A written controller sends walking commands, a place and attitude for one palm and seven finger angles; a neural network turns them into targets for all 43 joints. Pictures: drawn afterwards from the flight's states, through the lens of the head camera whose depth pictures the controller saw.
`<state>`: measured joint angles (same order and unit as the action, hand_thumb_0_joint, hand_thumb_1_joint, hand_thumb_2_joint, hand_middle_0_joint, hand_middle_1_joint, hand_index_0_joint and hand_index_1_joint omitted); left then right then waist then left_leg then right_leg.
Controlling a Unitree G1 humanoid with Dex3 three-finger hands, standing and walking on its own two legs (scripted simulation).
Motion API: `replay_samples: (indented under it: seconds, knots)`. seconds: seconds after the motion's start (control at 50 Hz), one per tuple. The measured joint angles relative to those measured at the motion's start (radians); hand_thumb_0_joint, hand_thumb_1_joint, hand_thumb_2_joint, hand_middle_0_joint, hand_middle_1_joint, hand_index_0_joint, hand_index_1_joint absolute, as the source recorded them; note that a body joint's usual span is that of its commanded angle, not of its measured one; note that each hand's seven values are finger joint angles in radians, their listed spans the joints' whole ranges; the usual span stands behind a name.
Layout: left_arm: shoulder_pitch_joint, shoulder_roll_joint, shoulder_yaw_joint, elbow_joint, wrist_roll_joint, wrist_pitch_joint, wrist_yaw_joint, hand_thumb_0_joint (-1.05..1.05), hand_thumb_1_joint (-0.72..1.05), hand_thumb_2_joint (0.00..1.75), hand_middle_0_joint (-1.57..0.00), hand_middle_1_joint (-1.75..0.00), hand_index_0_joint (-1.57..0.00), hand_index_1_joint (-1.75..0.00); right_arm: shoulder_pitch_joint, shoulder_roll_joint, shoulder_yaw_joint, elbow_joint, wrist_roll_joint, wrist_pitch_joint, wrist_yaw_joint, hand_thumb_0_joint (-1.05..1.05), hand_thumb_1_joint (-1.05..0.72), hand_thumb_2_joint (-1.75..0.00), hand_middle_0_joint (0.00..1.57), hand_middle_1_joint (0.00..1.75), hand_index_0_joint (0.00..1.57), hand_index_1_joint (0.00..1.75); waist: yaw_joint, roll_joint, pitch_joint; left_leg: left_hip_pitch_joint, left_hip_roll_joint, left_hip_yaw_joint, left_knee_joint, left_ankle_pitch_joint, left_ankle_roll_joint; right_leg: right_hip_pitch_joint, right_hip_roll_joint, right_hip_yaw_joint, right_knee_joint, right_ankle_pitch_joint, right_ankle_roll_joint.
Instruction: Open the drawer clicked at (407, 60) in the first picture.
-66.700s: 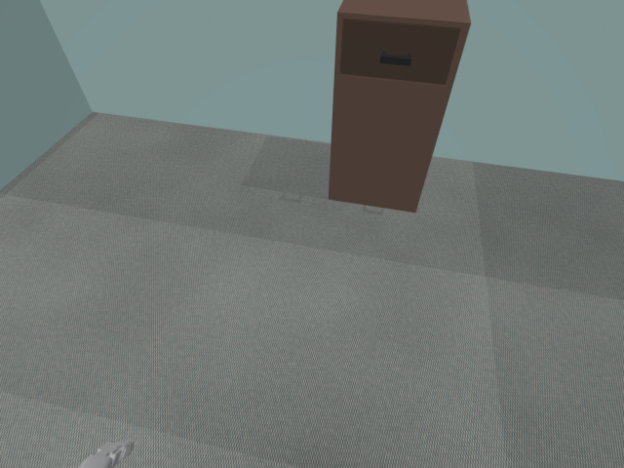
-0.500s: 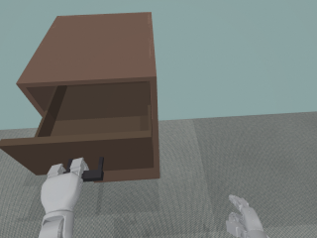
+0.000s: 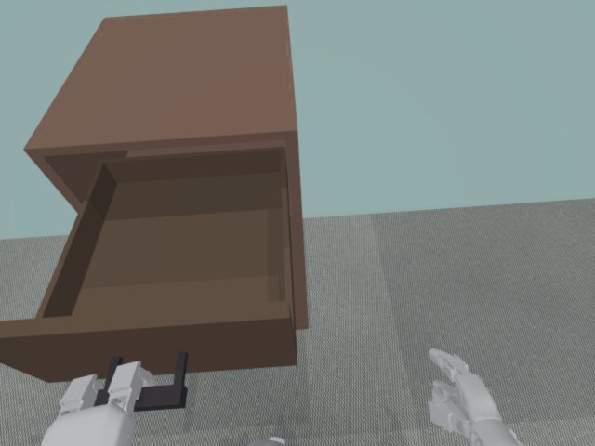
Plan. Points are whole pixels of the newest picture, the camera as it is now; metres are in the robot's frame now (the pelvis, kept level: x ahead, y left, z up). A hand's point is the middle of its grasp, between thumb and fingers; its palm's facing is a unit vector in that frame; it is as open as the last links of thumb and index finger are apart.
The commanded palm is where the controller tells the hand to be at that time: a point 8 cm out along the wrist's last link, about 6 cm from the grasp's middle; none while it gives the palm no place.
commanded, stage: open the thumb to release the handle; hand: left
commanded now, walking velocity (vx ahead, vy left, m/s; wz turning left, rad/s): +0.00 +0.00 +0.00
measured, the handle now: (145, 380) +0.19 +0.22 +0.01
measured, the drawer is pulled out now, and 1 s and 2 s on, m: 0.29 0.30 0.30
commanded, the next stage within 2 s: lift the hand off the handle in 0.58 s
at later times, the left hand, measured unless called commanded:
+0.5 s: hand out of the picture +0.12 +0.23 -0.01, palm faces -0.06 -0.09 -0.99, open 10.7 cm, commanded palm +0.09 +0.23 +0.04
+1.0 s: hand (114, 442) +0.12 +0.24 -0.01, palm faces +0.00 -0.04 -1.00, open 13.8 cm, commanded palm +0.10 +0.23 +0.04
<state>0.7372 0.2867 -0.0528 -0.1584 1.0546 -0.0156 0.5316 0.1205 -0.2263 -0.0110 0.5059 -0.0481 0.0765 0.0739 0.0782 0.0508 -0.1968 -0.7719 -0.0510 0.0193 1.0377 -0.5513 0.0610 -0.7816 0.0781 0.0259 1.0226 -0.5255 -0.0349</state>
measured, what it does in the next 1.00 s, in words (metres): stands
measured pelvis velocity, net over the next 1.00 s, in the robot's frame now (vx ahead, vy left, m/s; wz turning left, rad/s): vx -0.03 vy -0.03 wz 0.04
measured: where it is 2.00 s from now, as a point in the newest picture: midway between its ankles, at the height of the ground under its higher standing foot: outside the picture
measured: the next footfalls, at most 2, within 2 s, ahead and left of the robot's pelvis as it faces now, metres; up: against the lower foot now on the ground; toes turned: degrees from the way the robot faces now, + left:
none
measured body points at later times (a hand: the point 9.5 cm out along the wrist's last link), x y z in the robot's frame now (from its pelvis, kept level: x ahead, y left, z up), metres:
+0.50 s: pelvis -0.01 -0.02 +0.00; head +0.04 -0.03 +0.45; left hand +0.12 +0.23 +0.04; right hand +0.20 -0.23 -0.09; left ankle -0.03 +0.08 -0.67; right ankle -0.02 -0.10 -0.67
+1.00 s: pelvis -0.03 -0.03 +0.00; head +0.02 -0.06 +0.44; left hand +0.12 +0.24 +0.04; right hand +0.20 -0.23 -0.11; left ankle -0.03 +0.08 -0.67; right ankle -0.02 -0.10 -0.67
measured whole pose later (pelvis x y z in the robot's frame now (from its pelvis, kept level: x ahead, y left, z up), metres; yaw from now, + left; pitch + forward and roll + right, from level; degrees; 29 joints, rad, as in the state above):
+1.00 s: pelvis -0.03 -0.03 +0.00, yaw +3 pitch +15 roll +0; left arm 0.51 0.33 -0.01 0.02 1.05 0.01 0.56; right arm 0.10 -0.22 -0.01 0.55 -0.03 0.09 -0.03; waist 0.08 0.05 -0.18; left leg -0.79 -0.05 -0.03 1.05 -0.51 0.02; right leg -0.80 0.08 -0.03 1.04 -0.50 -0.08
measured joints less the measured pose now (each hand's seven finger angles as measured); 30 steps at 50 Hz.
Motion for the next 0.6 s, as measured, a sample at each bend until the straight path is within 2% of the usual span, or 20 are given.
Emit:
replay_samples:
  seconds: [0.08, 0.16, 0.2, 0.32, 0.38, 0.44, 0.54, 0.6]
  knots:
    - [0.030, 0.002, -0.005, -0.025, 0.008, -0.018, -0.001, 0.02, 0.76, 0.80, -0.35, -1.33, -0.26, -1.26, -0.008, 0.014, 0.017, -0.025, -0.005, -0.004, 0.003, 0.02, -0.91, -0.90, 0.20, 0.30, 0.20, 0.30, 0.020, -0.001, -0.008, -0.025, -0.004, -0.004, 0.025, -0.006, -0.001, -0.023, -0.004, -0.006, 0.025, -0.009, 0.000]
    - [-0.054, 0.041, 0.016, 0.021, 0.060, -0.059, 0.038, 0.01, 0.74, 0.82, -0.37, -1.33, -0.27, -1.27, -0.026, 0.019, 0.025, -0.023, -0.017, 0.001, -0.021, 0.01, -0.91, -0.90, 0.20, 0.30, 0.20, 0.30, 0.043, -0.015, -0.004, -0.070, -0.011, -0.015, 0.064, -0.011, -0.007, -0.065, -0.011, -0.021, 0.067, -0.021, -0.006]
    - [-0.099, 0.047, 0.025, 0.040, 0.063, -0.051, 0.044, 0.01, 0.72, 0.81, -0.38, -1.33, -0.29, -1.28, -0.036, 0.019, 0.022, -0.014, -0.014, 0.003, -0.026, 0.01, -0.91, -0.90, 0.20, 0.30, 0.20, 0.30, 0.046, -0.014, 0.000, -0.088, -0.011, -0.022, 0.083, -0.014, -0.011, -0.080, -0.011, -0.030, 0.084, -0.025, -0.010]
    - [-0.130, 0.018, 0.013, 0.042, -0.007, 0.040, 0.021, 0.00, 0.52, 0.74, -0.39, -1.31, -0.35, -1.29, -0.018, 0.014, 0.017, 0.004, 0.009, 0.020, -0.050, 0.02, -0.91, -0.90, 0.20, 0.30, 0.20, 0.30, 0.029, 0.003, 0.004, -0.052, -0.007, -0.032, 0.066, -0.008, -0.014, -0.041, -0.008, -0.039, 0.061, -0.016, -0.014]
    - [-0.120, 0.017, -0.003, 0.056, -0.015, 0.058, 0.006, 0.00, 0.37, 0.68, -0.38, -1.30, -0.35, -1.29, 0.003, 0.006, 0.022, 0.010, 0.018, 0.025, -0.062, 0.02, -0.91, -0.90, 0.20, 0.30, 0.20, 0.30, 0.016, -0.001, 0.007, -0.012, -0.005, -0.031, 0.027, 0.007, -0.017, -0.004, -0.006, -0.034, 0.026, -0.002, -0.016]
    - [-0.115, 0.029, -0.011, 0.084, -0.008, 0.051, -0.003, 0.00, 0.19, 0.60, -0.37, -1.28, -0.35, -1.27, 0.018, -0.004, 0.024, 0.011, 0.019, 0.024, -0.070, 0.02, -0.91, -0.90, 0.20, 0.30, 0.20, 0.30, 0.005, -0.011, 0.016, 0.013, -0.003, -0.029, -0.006, 0.023, -0.021, 0.018, -0.004, -0.030, -0.001, 0.013, -0.020]
    - [-0.120, 0.058, 0.024, 0.103, 0.008, 0.009, 0.012, 0.00, -0.13, 0.46, -0.35, -1.24, -0.33, -1.24, 0.025, -0.021, 0.009, 0.018, 0.008, 0.017, -0.071, 0.02, -0.91, -0.90, 0.20, 0.30, 0.20, 0.30, -0.004, -0.022, 0.023, 0.015, 0.003, -0.031, -0.018, 0.035, -0.029, 0.018, 0.001, -0.031, -0.011, 0.025, -0.028]
    - [-0.106, 0.061, 0.037, 0.102, 0.000, -0.003, 0.020, 0.00, -0.27, 0.40, -0.34, -1.23, -0.32, -1.23, 0.019, -0.029, -0.004, 0.021, 0.005, 0.013, -0.067, 0.02, -0.91, -0.90, 0.20, 0.30, 0.20, 0.30, -0.010, -0.014, 0.024, 0.009, 0.005, -0.032, -0.011, 0.034, -0.031, 0.011, 0.003, -0.033, -0.005, 0.025, -0.030]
